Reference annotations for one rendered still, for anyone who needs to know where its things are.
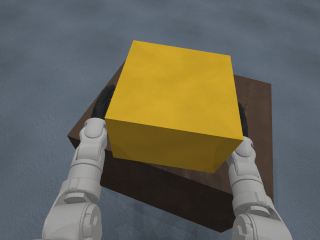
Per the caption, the left robot upper arm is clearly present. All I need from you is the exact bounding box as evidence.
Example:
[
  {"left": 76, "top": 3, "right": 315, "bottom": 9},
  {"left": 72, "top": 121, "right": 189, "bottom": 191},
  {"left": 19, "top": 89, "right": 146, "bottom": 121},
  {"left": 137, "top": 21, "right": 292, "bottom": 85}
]
[{"left": 33, "top": 202, "right": 103, "bottom": 240}]

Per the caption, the left robot forearm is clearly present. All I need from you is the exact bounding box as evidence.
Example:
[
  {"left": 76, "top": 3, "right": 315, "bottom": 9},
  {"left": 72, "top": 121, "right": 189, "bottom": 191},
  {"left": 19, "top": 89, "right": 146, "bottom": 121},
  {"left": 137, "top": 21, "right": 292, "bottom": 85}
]
[{"left": 42, "top": 117, "right": 108, "bottom": 239}]

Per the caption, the right robot hand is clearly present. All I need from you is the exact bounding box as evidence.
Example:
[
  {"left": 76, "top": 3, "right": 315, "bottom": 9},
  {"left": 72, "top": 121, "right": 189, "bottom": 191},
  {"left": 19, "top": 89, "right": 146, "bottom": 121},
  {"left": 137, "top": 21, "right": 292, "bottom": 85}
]
[{"left": 237, "top": 102, "right": 248, "bottom": 138}]

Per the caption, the right robot upper arm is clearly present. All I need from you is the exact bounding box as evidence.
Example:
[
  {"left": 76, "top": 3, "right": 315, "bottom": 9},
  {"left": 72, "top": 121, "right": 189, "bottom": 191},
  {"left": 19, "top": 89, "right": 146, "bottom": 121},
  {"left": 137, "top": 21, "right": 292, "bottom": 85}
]
[{"left": 231, "top": 213, "right": 292, "bottom": 240}]

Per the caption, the left robot hand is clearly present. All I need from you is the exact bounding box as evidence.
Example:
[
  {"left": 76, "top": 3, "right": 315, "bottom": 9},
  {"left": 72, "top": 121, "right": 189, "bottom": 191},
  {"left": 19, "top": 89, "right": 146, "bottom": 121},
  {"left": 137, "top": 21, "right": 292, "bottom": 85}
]
[{"left": 90, "top": 84, "right": 116, "bottom": 120}]

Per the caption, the right robot forearm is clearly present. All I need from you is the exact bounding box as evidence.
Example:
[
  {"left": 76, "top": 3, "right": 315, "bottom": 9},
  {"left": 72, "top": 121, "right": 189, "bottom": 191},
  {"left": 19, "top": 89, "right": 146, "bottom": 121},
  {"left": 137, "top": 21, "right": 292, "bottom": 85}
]
[{"left": 226, "top": 136, "right": 293, "bottom": 240}]

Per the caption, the carton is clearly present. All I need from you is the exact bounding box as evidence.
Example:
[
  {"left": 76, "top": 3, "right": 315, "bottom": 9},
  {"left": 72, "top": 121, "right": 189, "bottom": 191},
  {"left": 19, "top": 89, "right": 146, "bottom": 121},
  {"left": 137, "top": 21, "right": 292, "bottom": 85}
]
[{"left": 104, "top": 40, "right": 244, "bottom": 173}]

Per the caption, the pedestal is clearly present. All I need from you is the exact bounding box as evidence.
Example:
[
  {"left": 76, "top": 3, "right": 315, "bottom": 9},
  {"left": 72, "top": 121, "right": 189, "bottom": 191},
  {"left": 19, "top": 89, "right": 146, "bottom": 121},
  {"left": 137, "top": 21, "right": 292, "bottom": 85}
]
[{"left": 67, "top": 60, "right": 274, "bottom": 233}]

